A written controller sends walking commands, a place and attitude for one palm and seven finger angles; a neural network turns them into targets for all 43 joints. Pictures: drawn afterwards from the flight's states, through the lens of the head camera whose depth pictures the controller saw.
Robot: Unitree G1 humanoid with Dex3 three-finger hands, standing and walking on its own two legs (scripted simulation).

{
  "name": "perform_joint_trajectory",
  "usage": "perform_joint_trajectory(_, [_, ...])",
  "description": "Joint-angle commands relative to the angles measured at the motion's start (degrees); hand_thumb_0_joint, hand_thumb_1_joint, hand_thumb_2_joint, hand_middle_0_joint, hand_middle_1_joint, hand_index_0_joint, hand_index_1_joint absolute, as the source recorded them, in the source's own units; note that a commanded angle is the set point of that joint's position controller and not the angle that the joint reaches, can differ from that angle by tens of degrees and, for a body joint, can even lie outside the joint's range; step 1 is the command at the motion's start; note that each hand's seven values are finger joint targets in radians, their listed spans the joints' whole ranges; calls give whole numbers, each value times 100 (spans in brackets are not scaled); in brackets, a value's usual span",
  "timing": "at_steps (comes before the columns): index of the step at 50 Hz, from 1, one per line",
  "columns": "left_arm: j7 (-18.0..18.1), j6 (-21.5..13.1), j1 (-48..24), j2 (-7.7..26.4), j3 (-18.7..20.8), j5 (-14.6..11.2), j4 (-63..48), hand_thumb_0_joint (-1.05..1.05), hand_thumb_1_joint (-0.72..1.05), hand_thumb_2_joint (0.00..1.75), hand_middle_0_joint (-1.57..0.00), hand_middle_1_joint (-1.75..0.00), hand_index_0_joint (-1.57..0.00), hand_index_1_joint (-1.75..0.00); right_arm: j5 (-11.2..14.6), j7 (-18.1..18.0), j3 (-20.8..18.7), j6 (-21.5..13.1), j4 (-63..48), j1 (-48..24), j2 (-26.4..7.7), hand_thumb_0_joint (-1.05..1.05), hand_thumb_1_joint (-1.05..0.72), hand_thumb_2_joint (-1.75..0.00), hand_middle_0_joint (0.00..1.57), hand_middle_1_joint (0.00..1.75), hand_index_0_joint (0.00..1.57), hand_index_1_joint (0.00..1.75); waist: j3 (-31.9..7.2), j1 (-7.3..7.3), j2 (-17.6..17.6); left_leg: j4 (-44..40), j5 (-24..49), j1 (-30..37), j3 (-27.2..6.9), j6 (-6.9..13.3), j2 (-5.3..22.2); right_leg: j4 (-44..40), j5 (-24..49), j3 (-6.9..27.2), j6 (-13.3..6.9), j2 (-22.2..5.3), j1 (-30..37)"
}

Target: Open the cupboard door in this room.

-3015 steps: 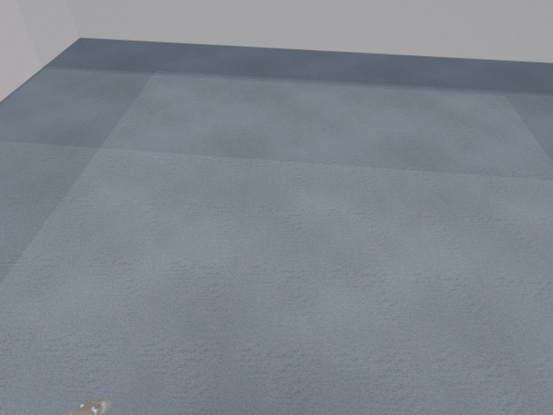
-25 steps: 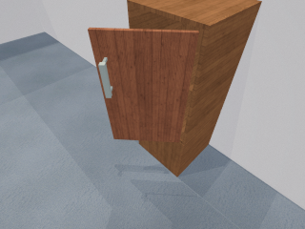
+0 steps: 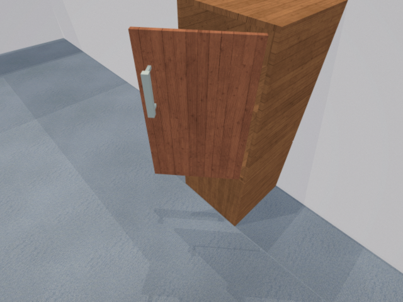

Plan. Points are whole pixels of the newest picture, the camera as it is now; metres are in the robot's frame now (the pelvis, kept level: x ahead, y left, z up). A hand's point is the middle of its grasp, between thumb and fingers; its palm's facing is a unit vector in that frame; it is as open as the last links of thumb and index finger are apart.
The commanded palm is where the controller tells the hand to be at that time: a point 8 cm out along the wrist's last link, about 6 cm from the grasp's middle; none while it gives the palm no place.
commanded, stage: come to a stop and stand still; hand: left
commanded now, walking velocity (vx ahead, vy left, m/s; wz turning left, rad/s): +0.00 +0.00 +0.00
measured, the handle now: (150, 92) +0.66 +0.19 +0.08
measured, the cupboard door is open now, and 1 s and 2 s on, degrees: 42 42 42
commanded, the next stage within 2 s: look again from close up in 1.02 s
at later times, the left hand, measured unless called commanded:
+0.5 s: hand out of the picture -0.07 +0.17 -0.16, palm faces -0.01 -0.98 -0.20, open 7.4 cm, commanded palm none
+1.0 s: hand out of the picture -0.14 +0.17 -0.17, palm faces +0.01 -0.99 -0.15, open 7.4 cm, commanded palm none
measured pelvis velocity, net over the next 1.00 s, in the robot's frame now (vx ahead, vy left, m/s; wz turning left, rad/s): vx -0.12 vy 0.01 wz -0.04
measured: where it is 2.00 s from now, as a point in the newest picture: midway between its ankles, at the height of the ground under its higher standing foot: outside the picture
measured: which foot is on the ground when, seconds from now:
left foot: down 0.00-0.44, up 0.46-0.58, down 0.60-1.00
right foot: down 0.00-0.16, up 0.18-0.40, down 0.42-1.00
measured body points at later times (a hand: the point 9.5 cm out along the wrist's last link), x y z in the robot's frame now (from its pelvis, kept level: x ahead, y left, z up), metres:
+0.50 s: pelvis -0.09 +0.00 +0.01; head -0.10 +0.00 +0.46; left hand -0.07 +0.23 -0.15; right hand -0.10 -0.21 -0.16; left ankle +0.01 +0.09 -0.72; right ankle -0.08 -0.11 -0.73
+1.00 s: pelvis -0.12 +0.01 +0.01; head -0.12 +0.02 +0.46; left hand -0.14 +0.23 -0.16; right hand -0.14 -0.21 -0.15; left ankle -0.05 +0.11 -0.73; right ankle -0.08 -0.11 -0.73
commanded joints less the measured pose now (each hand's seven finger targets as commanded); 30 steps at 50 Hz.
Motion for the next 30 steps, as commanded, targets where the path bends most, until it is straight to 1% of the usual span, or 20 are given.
perform_joint_trajectory(1, [58,-11,338,698,229,-8,-297,0,90,90,-20,-30,-20,-30,-2,-47,-221,17,-257,458,-564,0,-90,-90,20,30,20,30,167,-120,-626,-19,-1369,0,-426,-113,116,-1244,-2237,813,-219,-544,-668])
perform_joint_trajectory(3, [124,56,-386,964,343,-8,-541,0,90,90,-20,-30,-20,-30,-25,-50,-300,136,-71,1170,-398,0,-90,-90,20,30,20,30,-184,-539,-1323,1961,-499,1466,89,-206,-236,-2156,-2744,1132,-378,-1182,-2143])
perform_joint_trajectory(4, [182,62,-1055,1071,421,-6,-757,0,90,90,-20,-30,-20,-30,0,-50,-335,147,79,1726,-385,0,-90,-90,20,30,20,30,-312,-878,-1435,2390,-305,2073,-138,-140,8,-2177,-2377,1034,-327,-1317,-2629])
perform_joint_trajectory(5, [218,47,-1529,1137,437,8,-910,0,90,90,-20,-30,-20,-30,30,-36,-344,133,152,2055,-373,0,-90,-90,20,30,20,30,-136,-1053,-1173,2267,-494,2267,-281,-113,146,-2002,-2224,845,-253,-1297,-2936])
perform_joint_trajectory(6, [215,28,-1590,1064,398,10,-961,0,90,90,-20,-30,-20,-30,44,-22,-274,12,102,2123,-268,0,-90,-90,20,30,20,30,385,-1003,-745,1042,-860,1821,-399,-48,295,-1355,-2131,699,-161,-1126,-2811])
perform_joint_trajectory(7, [199,66,-1198,814,335,-29,-904,0,90,90,-20,-30,-20,-30,0,-23,-214,-80,19,1983,-328,0,-90,-90,20,30,20,30,749,-799,462,-779,-1607,1114,-1013,61,603,208,-2021,405,-94,-542,-2545])
perform_joint_trajectory(8, [173,95,-704,431,279,-123,-923,0,90,90,-20,-30,-20,-30,-83,-97,-208,-182,-253,1362,-667,0,-90,-90,20,30,20,30,1065,-377,2276,-2489,-2735,-458,-2849,194,1736,2202,-1179,-179,186,266,-1876])
perform_joint_trajectory(9, [136,128,-459,584,353,-111,-904,0,90,90,-20,-30,-20,-30,-44,-163,-219,-162,-556,360,-903,0,-90,-90,20,30,20,30,1012,41,1770,-2890,-2734,-1874,-2904,617,1988,3253,-526,423,129,-3,-938])
perform_joint_trajectory(10, [103,189,-114,586,386,-30,-816,0,90,90,-20,-30,-20,-30,-29,-145,-200,-171,-738,-354,-901,0,-90,-90,20,30,20,30,722,456,1667,-2901,-3048,-2474,-3027,745,2019,4070,-426,344,98,38,-437])
perform_joint_trajectory(11, [74,178,60,711,398,18,-700,0,90,90,-20,-30,-20,-30,-13,-121,-162,-238,-836,-676,-777,0,-90,-90,20,30,20,30,711,556,992,-2716,-2746,-2547,-2848,825,1913,4326,-294,371,93,-57,-325])
perform_joint_trajectory(13, [35,135,258,469,267,-12,-529,0,90,90,-20,-30,-20,-30,-42,-113,-160,-273,-749,-524,-819,0,-90,-90,20,30,20,30,481,450,294,-2267,-1827,-1781,-2150,724,1513,3421,-492,51,101,-110,-111])
perform_joint_trajectory(16, [15,49,139,364,138,-52,-553,0,90,90,-20,-30,-20,-30,-56,-134,-167,-186,-428,236,-796,0,-90,-90,20,30,20,30,304,51,575,-2144,-1642,-445,-1914,534,1280,921,-1285,-490,29,13,353])
perform_joint_trajectory(18, [38,47,566,412,135,-78,-410,0,90,90,-20,-30,-20,-30,-8,-103,-202,-121,-312,491,-875,0,-90,-90,20,30,20,30,237,100,767,-2309,-1869,-352,-1830,301,1150,-390,-915,-535,-74,134,1161])
perform_joint_trajectory(19, [64,32,766,513,138,-72,-332,0,90,90,-20,-30,-20,-30,16,-73,-208,-89,-289,481,-819,0,-90,-90,20,30,20,30,360,154,468,-2150,-1683,-529,-1539,103,933,-951,-669,-323,-175,59,1518])
perform_joint_trajectory(20, [116,-19,829,654,134,-62,-336,0,90,90,-20,-30,-20,-30,52,-46,-194,-75,-322,422,-716,0,-90,-90,20,30,20,30,531,139,206,-1680,-1211,-657,-1165,-109,633,-1422,-805,292,-377,-362,1488])
perform_joint_trajectory(22, [136,-137,369,1024,158,-72,-461,0,90,90,-20,-30,-20,-30,67,-15,-124,-34,-431,401,-393,0,-90,-90,20,30,20,30,458,-132,-1076,-200,-154,120,-444,-346,217,-2298,-2439,1549,-782,-1350,18])
perform_joint_trajectory(23, [159,-172,-177,1039,155,-85,-626,0,90,90,-20,-30,-20,-30,54,2,-140,4,-367,442,-434,0,-90,-90,20,30,20,30,602,-230,-1325,412,49,325,-498,-305,228,-2518,-2544,1669,-768,-1443,-540])
perform_joint_trajectory(26, [135,-201,-647,966,128,-89,-749,0,90,90,-20,-30,-20,-30,86,19,-123,-49,-165,836,-400,0,-90,-90,20,30,20,30,521,-468,-697,431,255,887,-469,-251,283,-2008,-1736,948,-535,-1043,-848])
perform_joint_trajectory(28, [78,-189,-167,822,81,-100,-573,0,90,90,-20,-30,-20,-30,83,-26,-50,-164,-151,765,-386,0,-90,-90,20,30,20,30,462,-252,-9,-733,148,796,-742,-171,404,-1392,-1299,754,-313,-659,-414])
perform_joint_trajectory(30, [48,-219,190,719,70,-110,-448,0,90,90,-20,-30,-20,-30,78,-111,-35,-250,-243,534,-562,0,-90,-90,20,30,20,30,470,-8,-7,-1183,26,207,-1079,-43,703,-1149,-410,612,-166,-354,386])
